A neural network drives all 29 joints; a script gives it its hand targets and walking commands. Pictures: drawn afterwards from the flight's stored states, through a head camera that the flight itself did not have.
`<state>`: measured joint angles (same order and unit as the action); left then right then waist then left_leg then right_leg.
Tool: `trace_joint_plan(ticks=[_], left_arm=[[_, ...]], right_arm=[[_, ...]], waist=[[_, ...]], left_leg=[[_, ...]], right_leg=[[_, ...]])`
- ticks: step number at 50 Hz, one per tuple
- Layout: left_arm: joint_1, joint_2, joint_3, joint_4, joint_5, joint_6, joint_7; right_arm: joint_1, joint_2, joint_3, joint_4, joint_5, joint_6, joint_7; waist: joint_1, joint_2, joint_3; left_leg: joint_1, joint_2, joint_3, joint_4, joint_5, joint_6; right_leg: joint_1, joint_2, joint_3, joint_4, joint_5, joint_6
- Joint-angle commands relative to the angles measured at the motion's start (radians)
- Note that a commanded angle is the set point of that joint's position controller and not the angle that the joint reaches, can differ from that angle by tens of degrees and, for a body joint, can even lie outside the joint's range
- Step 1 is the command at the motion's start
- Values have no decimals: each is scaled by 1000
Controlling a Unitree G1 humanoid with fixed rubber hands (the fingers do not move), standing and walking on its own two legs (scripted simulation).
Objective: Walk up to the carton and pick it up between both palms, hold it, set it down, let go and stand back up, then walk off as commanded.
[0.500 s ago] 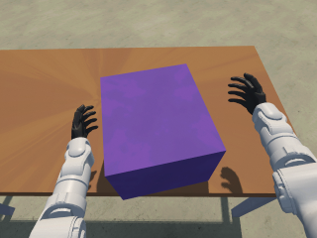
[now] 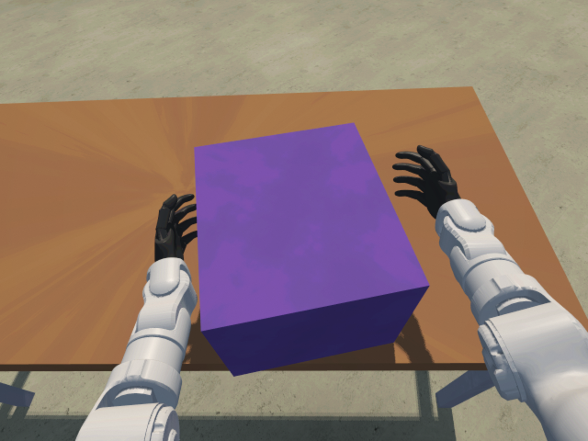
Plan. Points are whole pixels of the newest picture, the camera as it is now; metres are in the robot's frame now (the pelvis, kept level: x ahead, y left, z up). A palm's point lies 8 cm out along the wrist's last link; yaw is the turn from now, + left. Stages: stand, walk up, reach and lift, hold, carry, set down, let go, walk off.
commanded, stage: reach and lift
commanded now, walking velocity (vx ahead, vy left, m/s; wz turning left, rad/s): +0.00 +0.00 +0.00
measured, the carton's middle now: (295, 246) +0.40 +0.05 -0.01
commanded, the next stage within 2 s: none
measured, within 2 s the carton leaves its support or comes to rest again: leaves its support in 1.42 s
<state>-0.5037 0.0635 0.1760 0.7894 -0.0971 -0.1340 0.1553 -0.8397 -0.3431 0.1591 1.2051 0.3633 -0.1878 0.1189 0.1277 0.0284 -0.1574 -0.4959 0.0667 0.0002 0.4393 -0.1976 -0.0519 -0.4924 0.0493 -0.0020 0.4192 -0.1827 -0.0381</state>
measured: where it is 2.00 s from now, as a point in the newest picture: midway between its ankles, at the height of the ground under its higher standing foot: outside the picture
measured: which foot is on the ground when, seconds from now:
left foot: down 0.00-1.00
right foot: down 0.00-1.00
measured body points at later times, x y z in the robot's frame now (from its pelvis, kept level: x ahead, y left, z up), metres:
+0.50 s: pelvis +0.00 +0.00 +0.00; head +0.06 -0.02 +0.45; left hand +0.36 +0.21 +0.03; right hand +0.46 -0.13 +0.05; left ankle -0.01 +0.15 -0.74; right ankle +0.00 -0.10 -0.74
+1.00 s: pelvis +0.00 +0.00 +0.00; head +0.06 -0.02 +0.45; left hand +0.36 +0.21 +0.04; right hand +0.45 -0.13 +0.05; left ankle -0.01 +0.15 -0.74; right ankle +0.00 -0.10 -0.74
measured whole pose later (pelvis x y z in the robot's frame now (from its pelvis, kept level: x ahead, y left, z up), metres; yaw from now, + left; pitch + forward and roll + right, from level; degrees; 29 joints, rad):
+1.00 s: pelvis +0.00 +0.00 +0.00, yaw +0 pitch +15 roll +0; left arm -0.52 0.01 0.18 0.81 -0.05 -0.14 0.21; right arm -0.84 -0.27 0.16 1.23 0.28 -0.19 0.04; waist 0.13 0.03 -0.17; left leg -0.51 0.07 0.00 0.44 -0.20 -0.05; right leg -0.50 0.05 0.00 0.42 -0.18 -0.04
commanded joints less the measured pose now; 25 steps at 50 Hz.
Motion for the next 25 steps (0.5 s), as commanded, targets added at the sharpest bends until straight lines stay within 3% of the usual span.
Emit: trace_joint_plan(ticks=[1,2,3,4,6,8,9,10,11,12,14,15,16,17,19,20,22,24,25], left_arm=[[-392,47,49,-87,73,-53,1],[-359,15,40,-106,85,-56,4],[-415,12,31,-129,74,-64,19],[-368,11,35,-85,91,-53,21],[-425,-43,-10,-140,52,-59,32],[-454,-22,-8,-136,46,-72,36],[-429,-53,-29,-144,56,-65,38],[-419,-34,12,-130,76,-62,38],[-426,-64,-17,-120,49,-62,44],[-457,-46,-9,-131,57,-66,39],[-401,-39,6,-97,84,-50,39],[-402,-54,16,-149,90,-57,44],[-369,-63,6,-132,99,-52,41],[-409,-49,30,-116,102,-50,38],[-427,-85,-20,-130,74,-65,43],[-448,-87,-12,-137,75,-63,44],[-420,-112,-4,-169,106,-59,51],[-414,-100,10,-151,115,-49,56],[-426,-109,6,-126,115,-50,56]], right_arm=[[-408,-54,-35,-113,-58,-50,-27],[-395,-14,-11,-127,-42,-60,-29],[-416,-37,-35,-121,-64,-62,-33],[-405,-34,-32,-105,-55,-60,-33],[-448,6,-35,-141,-46,-54,-38],[-456,3,-39,-176,-57,-55,-37],[-433,20,-52,-156,-70,-51,-34],[-436,-5,-46,-128,-62,-50,-39],[-468,13,-61,-158,-70,-49,-42],[-470,19,-57,-176,-87,-58,-43],[-433,-4,-58,-100,-71,-47,-46],[-426,17,-57,-138,-79,-50,-53],[-418,34,-42,-152,-71,-54,-62],[-420,26,-61,-137,-94,-58,-62],[-443,66,-53,-189,-73,-67,-69],[-443,41,-61,-140,-81,-68,-66],[-427,41,-79,-148,-86,-66,-72],[-450,51,-58,-149,-86,-57,-72],[-445,57,-52,-121,-73,-57,-71]], waist=[[89,-91,-530],[106,-70,-513],[94,-50,-546],[111,-58,-509],[108,-53,-556],[87,-70,-553],[80,-36,-566],[94,-56,-560],[87,-71,-577],[87,-88,-602],[82,-34,-526],[81,-66,-601],[94,-37,-583],[74,-78,-566],[76,-55,-618],[68,-66,-573],[66,-28,-605],[96,-50,-600],[93,-60,-555]], left_leg=[[26,-63,86,11,378,-6],[29,-66,89,0,392,-11],[27,-59,83,10,373,-15],[50,-61,75,9,394,-10],[79,-57,68,18,395,-20],[49,-60,77,16,327,-15],[75,-59,79,17,362,-24],[87,-58,79,28,379,-22],[66,-57,70,32,356,-23],[69,-59,79,44,391,-20],[99,-66,78,25,393,-33],[99,-58,77,40,426,-29],[90,-63,77,42,460,-39],[75,-66,82,40,428,-25],[87,-62,67,41,450,-29],[103,-56,70,42,450,-32],[143,-54,71,43,484,-40],[120,-54,75,47,469,-36],[131,-46,71,49,464,-31]], right_leg=[[358,2,21,-2,330,52],[372,1,26,-9,342,43],[350,8,21,4,299,34],[349,7,23,-2,299,35],[296,19,7,-16,226,21],[288,9,14,-1,195,37],[283,15,1,-11,210,24],[281,19,5,-12,214,28],[254,23,3,-13,186,16],[291,17,6,10,253,30],[296,17,5,-18,231,29],[331,19,13,-4,290,24],[327,19,10,-5,310,19],[360,12,17,0,335,33],[342,19,6,8,341,26],[321,24,-3,7,313,32],[325,25,0,-6,338,20],[292,31,5,-20,285,20],[293,26,8,-9,284,21]])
